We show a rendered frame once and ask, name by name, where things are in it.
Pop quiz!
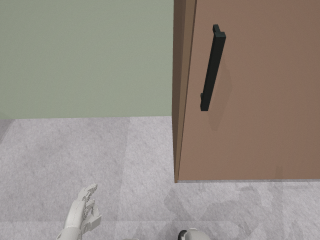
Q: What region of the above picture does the robot right shin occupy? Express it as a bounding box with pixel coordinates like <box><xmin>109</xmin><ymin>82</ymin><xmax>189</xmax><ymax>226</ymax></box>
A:
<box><xmin>184</xmin><ymin>228</ymin><xmax>198</xmax><ymax>235</ymax></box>

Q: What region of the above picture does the left robot forearm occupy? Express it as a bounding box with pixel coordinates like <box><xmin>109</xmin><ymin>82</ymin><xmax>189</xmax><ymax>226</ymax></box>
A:
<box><xmin>56</xmin><ymin>227</ymin><xmax>82</xmax><ymax>240</ymax></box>

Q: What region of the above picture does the wardrobe door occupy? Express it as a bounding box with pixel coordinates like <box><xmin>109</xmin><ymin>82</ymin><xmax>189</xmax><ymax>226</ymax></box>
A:
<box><xmin>178</xmin><ymin>0</ymin><xmax>320</xmax><ymax>180</ymax></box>

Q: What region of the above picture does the handle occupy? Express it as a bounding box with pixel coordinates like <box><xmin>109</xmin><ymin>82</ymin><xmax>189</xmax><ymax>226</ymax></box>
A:
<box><xmin>200</xmin><ymin>24</ymin><xmax>226</xmax><ymax>111</ymax></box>

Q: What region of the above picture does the robot left hand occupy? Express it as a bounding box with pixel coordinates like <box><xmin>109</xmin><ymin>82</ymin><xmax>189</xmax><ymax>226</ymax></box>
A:
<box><xmin>63</xmin><ymin>183</ymin><xmax>102</xmax><ymax>235</ymax></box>

